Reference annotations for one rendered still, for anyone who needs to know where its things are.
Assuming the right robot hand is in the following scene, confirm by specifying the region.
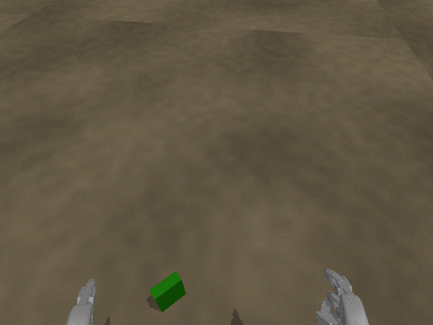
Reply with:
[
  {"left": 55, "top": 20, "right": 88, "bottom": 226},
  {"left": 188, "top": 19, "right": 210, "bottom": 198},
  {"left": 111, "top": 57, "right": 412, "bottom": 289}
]
[{"left": 317, "top": 268, "right": 369, "bottom": 325}]

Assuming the carton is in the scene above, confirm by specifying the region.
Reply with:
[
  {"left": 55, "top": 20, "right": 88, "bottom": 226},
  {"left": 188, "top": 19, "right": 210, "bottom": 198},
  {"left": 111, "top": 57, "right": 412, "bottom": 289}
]
[{"left": 150, "top": 271, "right": 186, "bottom": 312}]

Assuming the left robot hand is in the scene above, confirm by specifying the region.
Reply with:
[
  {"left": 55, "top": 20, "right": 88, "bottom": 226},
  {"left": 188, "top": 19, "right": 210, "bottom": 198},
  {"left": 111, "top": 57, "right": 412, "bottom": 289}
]
[{"left": 66, "top": 278, "right": 96, "bottom": 325}]

